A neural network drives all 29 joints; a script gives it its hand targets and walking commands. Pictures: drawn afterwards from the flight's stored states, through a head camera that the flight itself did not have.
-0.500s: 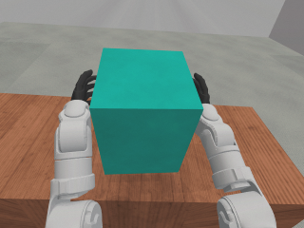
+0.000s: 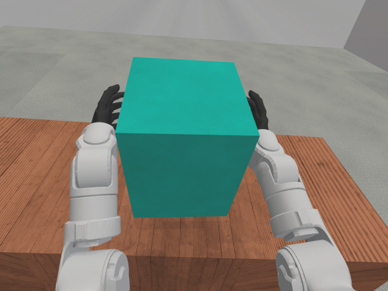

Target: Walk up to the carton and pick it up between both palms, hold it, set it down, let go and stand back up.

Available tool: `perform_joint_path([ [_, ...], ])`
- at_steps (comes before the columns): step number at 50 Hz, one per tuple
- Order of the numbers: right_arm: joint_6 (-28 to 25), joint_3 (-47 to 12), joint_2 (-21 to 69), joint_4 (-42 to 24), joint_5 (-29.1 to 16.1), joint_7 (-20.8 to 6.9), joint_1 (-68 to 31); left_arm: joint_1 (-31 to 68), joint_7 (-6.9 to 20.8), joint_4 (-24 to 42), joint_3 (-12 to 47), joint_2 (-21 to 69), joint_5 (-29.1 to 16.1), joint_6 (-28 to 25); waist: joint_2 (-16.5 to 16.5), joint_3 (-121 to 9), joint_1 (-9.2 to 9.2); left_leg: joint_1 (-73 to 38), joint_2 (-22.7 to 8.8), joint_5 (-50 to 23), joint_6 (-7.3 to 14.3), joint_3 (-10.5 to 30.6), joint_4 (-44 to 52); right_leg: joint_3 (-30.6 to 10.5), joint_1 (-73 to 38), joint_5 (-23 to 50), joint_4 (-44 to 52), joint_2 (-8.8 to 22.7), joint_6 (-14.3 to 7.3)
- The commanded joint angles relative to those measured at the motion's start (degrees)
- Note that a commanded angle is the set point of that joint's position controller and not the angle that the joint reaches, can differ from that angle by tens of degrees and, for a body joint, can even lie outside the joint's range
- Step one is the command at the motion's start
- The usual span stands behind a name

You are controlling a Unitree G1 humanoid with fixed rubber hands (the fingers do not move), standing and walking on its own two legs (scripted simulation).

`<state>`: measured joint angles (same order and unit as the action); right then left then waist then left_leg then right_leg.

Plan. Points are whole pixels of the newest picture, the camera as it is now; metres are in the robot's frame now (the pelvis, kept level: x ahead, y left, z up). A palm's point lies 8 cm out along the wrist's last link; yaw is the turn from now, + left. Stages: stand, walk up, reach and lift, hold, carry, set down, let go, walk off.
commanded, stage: hold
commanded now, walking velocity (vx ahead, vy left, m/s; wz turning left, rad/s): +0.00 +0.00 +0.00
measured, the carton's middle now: (182, 141) +0.37 +0.01 +0.18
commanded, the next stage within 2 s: set down in 0.56 s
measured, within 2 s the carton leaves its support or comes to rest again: neither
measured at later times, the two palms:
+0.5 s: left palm (106, 127) +0.35 +0.15 +0.22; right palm (258, 132) +0.35 -0.14 +0.21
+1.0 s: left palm (113, 133) +0.38 +0.15 +0.19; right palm (254, 149) +0.35 -0.14 +0.17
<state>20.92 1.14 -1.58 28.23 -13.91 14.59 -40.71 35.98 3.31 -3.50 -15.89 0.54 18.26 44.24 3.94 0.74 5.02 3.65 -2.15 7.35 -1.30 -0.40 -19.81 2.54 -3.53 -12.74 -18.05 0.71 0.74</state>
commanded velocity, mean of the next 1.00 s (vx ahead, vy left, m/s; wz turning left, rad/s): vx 0.00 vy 0.00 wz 0.00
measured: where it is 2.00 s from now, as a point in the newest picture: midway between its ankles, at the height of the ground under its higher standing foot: outside the picture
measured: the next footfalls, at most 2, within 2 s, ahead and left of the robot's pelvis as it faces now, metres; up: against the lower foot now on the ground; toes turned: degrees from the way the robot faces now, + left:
none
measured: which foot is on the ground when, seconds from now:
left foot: down 0.00-1.00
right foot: down 0.00-1.00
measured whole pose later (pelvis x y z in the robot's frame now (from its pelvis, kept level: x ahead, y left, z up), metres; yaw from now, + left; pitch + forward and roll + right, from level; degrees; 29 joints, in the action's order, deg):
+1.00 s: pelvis +0.00 +0.00 +0.00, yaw +1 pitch -13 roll +0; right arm 1.9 12.3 5.4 37.5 0.5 10.5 -35.5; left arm 37.4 7.6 -17.7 -19.6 3.0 24.0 26.0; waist 6.9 5.9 4.4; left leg -2.6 -1.0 6.9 -0.8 -0.2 -17.2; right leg 2.9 -9.6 -12.9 -16.2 1.8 1.2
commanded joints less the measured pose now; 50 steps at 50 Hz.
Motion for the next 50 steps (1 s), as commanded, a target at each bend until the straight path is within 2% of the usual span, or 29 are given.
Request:
perform_joint_path([
  [1, -1.34, -21.68, 30.24, -14.47, -5.09, -5.76, -42.56, 34.86, 6.63, 3.39, 25.80, 30.80, -6.51, -2.84, -5.58, -17.73, 0.92, -13.69, 4.00, -9.37, 1.20, -1.43, 1.71, 1.40, 5.98, 9.87, 4.64, -3.59, 3.44],
  [3, -1.43, -21.84, 29.89, -15.21, -4.81, -6.05, -43.86, 34.78, 7.00, 3.01, 25.09, 30.31, -6.25, -2.35, -4.11, -16.50, 0.29, -13.07, 3.94, -9.01, 1.54, -1.82, 2.33, 1.56, 5.87, 9.40, 4.56, -3.77, 3.39],
  [5, -1.80, -22.53, 30.93, -17.28, -5.26, -5.67, -43.38, 36.13, 7.21, 5.54, 27.72, 30.90, -8.02, -3.04, -5.31, -18.81, 1.63, -13.88, 4.37, -10.49, 1.06, -1.78, 1.06, 1.44, 5.16, 11.70, 4.29, -3.51, 3.74],
  [7, -2.55, -24.89, 32.90, -21.50, -7.12, -5.78, -45.20, 39.47, 6.21, 11.22, 30.77, 32.53, -10.38, -4.26, -6.24, -24.97, 0.86, -16.99, 4.14, -15.99, 0.13, -0.96, -0.40, 1.73, 5.21, 15.05, 3.36, -4.24, 3.64],
  [10, -1.67, -25.95, 31.64, -22.53, -6.93, -4.92, -41.54, 34.37, 5.75, 10.62, 31.19, 31.80, -9.56, -3.30, -7.21, -24.07, 1.76, -18.74, 4.32, -19.30, -0.12, -1.06, -1.44, 1.43, 4.99, 19.76, 3.17, -3.88, 3.74],
  [14, -0.46, -21.79, 28.30, -16.34, -4.05, -5.75, -42.29, 33.41, 7.09, 3.28, 25.40, 28.96, -6.05, -1.56, -5.03, -13.80, 0.58, -12.74, 4.22, -6.65, 1.10, -1.99, 2.72, 1.52, 6.64, 8.16, 5.30, -3.27, 3.24],
  [15, -0.79, -21.27, 29.40, -16.44, -3.75, -5.83, -41.85, 34.61, 6.92, 4.92, 25.42, 28.98, -6.18, -2.31, -4.18, -14.63, 0.42, -11.77, 4.15, -5.76, 1.56, -1.95, 2.71, 1.15, 6.29, 8.18, 5.00, -3.10, 3.36],
  [16, -1.01, -21.84, 30.76, -16.30, -4.33, -5.95, -42.20, 36.61, 7.11, 6.57, 26.04, 29.79, -7.31, -2.79, -3.38, -16.12, 0.49, -12.44, 4.14, -7.21, 1.56, -2.21, 2.50, 1.09, 5.68, 9.52, 4.53, -3.29, 3.54],
  [17, -1.57, -23.65, 31.45, -19.05, -5.77, -6.02, -42.58, 36.37, 7.02, 9.44, 28.21, 31.01, -8.13, -3.13, -4.75, -19.72, 0.68, -14.22, 4.31, -11.28, 0.88, -1.85, 1.36, 1.66, 4.67, 13.33, 3.69, -3.76, 3.59],
  [18, -1.81, -25.83, 33.71, -22.05, -6.59, -5.58, -43.08, 36.76, 6.89, 10.43, 28.89, 30.71, -9.44, -3.46, -3.51, -22.91, 0.59, -15.90, 4.52, -14.00, 1.10, -1.82, 0.24, 1.30, 3.73, 18.03, 3.16, -3.63, 4.24],
  [19, -2.33, -27.05, 33.59, -25.03, -7.46, -5.37, -43.99, 36.74, 6.61, 11.08, 30.41, 31.60, -10.88, -3.91, -4.18, -25.73, 0.68, -17.27, 4.52, -17.90, 0.56, -1.51, -1.13, 1.27, 3.85, 21.11, 2.62, -4.05, 4.15],
  [20, -2.12, -26.41, 32.48, -23.87, -7.30, -5.24, -43.72, 37.95, 6.20, 10.69, 31.40, 31.80, -10.03, -3.92, -6.94, -24.89, 1.19, -17.53, 4.52, -18.17, -0.20, -1.01, -1.31, 1.49, 4.45, 19.07, 2.73, -4.06, 3.73],
  [21, -2.26, -27.07, 32.44, -25.42, -7.44, -5.10, -44.44, 36.18, 5.73, 11.42, 32.22, 32.50, -10.91, -3.67, -6.34, -26.46, 0.94, -18.35, 4.22, -19.74, -0.35, -1.05, -1.38, 1.65, 4.02, 19.44, 2.97, -4.49, 3.82],
  [22, -1.22, -26.10, 31.17, -22.25, -7.06, -5.29, -40.32, 34.14, 5.59, 11.19, 31.76, 31.49, -9.39, -3.15, -8.36, -23.82, 1.40, -18.62, 4.05, -19.59, -0.67, -0.95, -1.29, 1.70, 5.25, 18.62, 3.13, -4.32, 3.33],
  [25, -0.73, -22.93, 29.37, -16.80, -5.30, -5.80, -41.47, 32.89, 6.67, 5.27, 26.19, 29.66, -6.47, -1.89, -5.06, -15.44, 0.44, -13.97, 3.86, -9.42, 1.14, -1.49, 1.93, 1.36, 6.90, 9.37, 4.62, -3.72, 3.22],
  [26, -0.53, -21.44, 28.96, -16.03, -4.75, -6.14, -41.13, 32.60, 6.99, 5.04, 25.98, 29.88, -5.76, -1.93, -5.16, -14.07, 0.63, -12.90, 3.82, -7.37, 0.73, -2.29, 2.85, 1.64, 6.99, 7.38, 4.90, -3.70, 3.02],
  [28, -1.22, -22.38, 29.88, -16.87, -4.75, -6.14, -42.33, 34.67, 7.27, 5.54, 26.59, 30.62, -5.99, -1.87, -5.22, -16.24, 0.32, -12.90, 4.10, -8.66, 0.99, -2.30, 2.19, 1.74, 4.85, 8.16, 4.69, -3.84, 2.88],
  [29, -1.79, -21.22, 30.52, -20.78, -4.59, -6.65, -43.04, 35.58, 8.07, 6.35, 27.45, 29.97, -9.43, -2.64, -2.03, -17.94, 1.60, -13.53, 4.51, -9.11, 2.38, -1.21, 1.05, 2.15, 4.55, 14.35, 4.24, -3.97, 3.55],
  [30, -1.98, -21.27, 31.54, -20.66, -5.06, -6.54, -43.82, 37.08, 8.17, 6.64, 26.35, 29.29, -9.50, -3.52, -1.64, -20.50, 1.06, -14.66, 4.95, -10.24, 2.58, -1.53, 0.72, 1.65, 3.46, 17.66, 3.97, -3.86, 4.14],
  [32, -4.22, -23.24, 31.85, -27.23, -5.78, -6.07, -46.22, 35.86, 7.72, 8.46, 29.24, 31.30, -10.99, -5.22, -3.14, -26.38, 1.45, -16.53, 5.09, -13.66, 2.00, -1.02, -0.11, 1.99, 2.08, 24.18, 3.14, -3.70, 4.14],
  [34, -4.83, -19.91, 29.19, -18.55, -2.15, -6.25, -41.55, 36.77, 8.15, 3.22, 26.13, 28.28, -9.08, -6.94, -3.66, -19.31, 1.48, -15.35, 5.11, -8.31, 1.68, -1.15, 1.45, 1.51, 3.76, 18.92, 4.15, -2.90, 3.85],
  [37, -7.74, -16.36, 29.31, -12.74, 2.44, -7.45, -42.87, 35.54, 10.01, -2.68, 18.60, 26.60, -4.52, -8.21, -1.73, -12.97, 0.14, -12.33, 5.00, -0.25, 3.15, -2.97, 4.74, 2.26, 3.86, 10.78, 5.34, -2.02, 4.06],
  [40, -14.84, -11.51, 28.72, -9.90, 7.43, -8.89, -41.31, 36.68, 11.20, -5.02, 20.15, 29.57, -2.62, -12.77, -5.51, -14.82, 1.16, -15.15, 4.12, -1.75, 1.86, -3.28, 4.84, 3.66, 3.31, 7.62, 5.63, -2.01, 2.68],
  [42, -18.88, -10.26, 29.14, -10.12, 10.25, -9.24, -40.55, 34.40, 11.11, -7.11, 21.08, 30.35, -2.50, -15.37, -4.89, -16.55, 1.65, -17.46, 3.90, -5.60, 1.60, -3.65, 3.70, 3.94, 2.74, 11.44, 6.00, -1.90, 2.81],
  [43, -19.28, -8.75, 27.93, -7.00, 11.89, -9.42, -37.62, 30.09, 11.55, -11.19, 18.25, 28.81, -0.89, -15.66, -4.00, -12.07, 1.96, -16.56, 3.95, -4.53, 1.91, -4.06, 4.17, 3.67, 1.68, 12.66, 6.22, -1.57, 3.41],
  [44, -20.32, -8.76, 27.81, -4.52, 12.51, -9.68, -35.18, 30.40, 11.74, -10.93, 17.58, 29.05, 0.24, -16.68, -3.79, -12.32, 1.44, -17.83, 3.91, -5.48, 1.97, -4.37, 4.70, 4.37, 1.71, 11.85, 6.26, -1.92, 3.40],
  [45, -21.37, -6.80, 26.95, -2.35, 14.01, -9.90, -33.71, 30.20, 12.27, -12.79, 16.14, 28.25, 0.82, -17.67, -2.34, -9.61, 2.33, -16.03, 4.07, -2.39, 2.17, -4.63, 5.30, 4.49, 0.95, 9.95, 6.81, -1.46, 3.38],
  [48, -25.34, -7.88, 27.59, -5.64, 13.74, -10.16, -37.62, 32.19, 11.56, -13.62, 17.73, 29.05, 0.51, -19.64, -3.47, -10.54, 0.45, -14.24, 4.10, -3.88, 2.13, -4.61, 5.44, 4.82, 0.94, 10.51, 6.19, -1.64, 3.35],
  [50, -27.78, -9.59, 29.13, -5.72, 13.55, -10.28, -38.87, 34.59, 10.59, -11.93, 21.41, 31.66, -0.98, -21.59, -5.30, -13.72, 0.32, -16.55, 3.56, -6.77, 1.17, -4.72, 4.56, 5.55, 1.78, 9.22, 5.72, -2.41, 2.70],
])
